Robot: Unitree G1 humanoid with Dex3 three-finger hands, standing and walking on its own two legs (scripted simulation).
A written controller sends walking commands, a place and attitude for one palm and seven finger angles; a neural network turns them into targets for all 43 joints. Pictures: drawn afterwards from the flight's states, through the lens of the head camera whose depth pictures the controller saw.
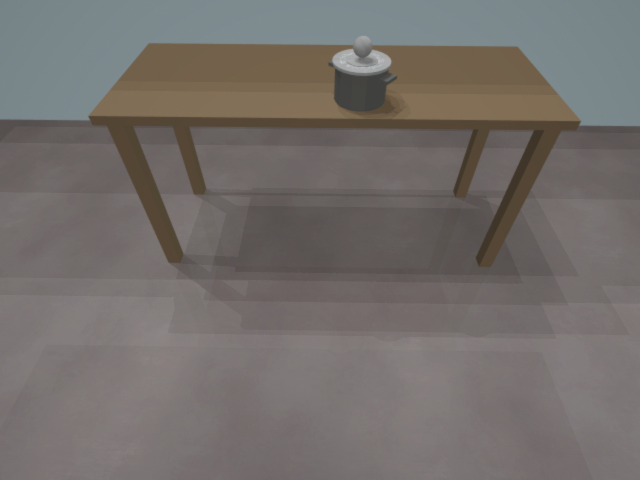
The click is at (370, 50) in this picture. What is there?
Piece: lid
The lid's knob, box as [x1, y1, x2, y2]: [353, 36, 372, 57]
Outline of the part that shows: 366,36 358,37 353,44 354,52 361,57 366,56 370,52 372,47 371,41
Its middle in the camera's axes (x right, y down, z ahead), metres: +0.11 -0.53 +1.06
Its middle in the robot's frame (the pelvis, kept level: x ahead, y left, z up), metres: +1.16 -0.05 +0.06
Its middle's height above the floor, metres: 0.84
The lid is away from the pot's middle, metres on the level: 0.00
